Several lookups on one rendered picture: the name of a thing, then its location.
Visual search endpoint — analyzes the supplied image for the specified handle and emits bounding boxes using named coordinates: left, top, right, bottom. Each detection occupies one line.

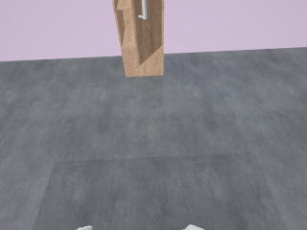
left=138, top=0, right=148, bottom=20

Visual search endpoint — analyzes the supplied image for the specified cupboard door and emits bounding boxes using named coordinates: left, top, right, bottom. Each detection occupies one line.
left=130, top=0, right=162, bottom=66

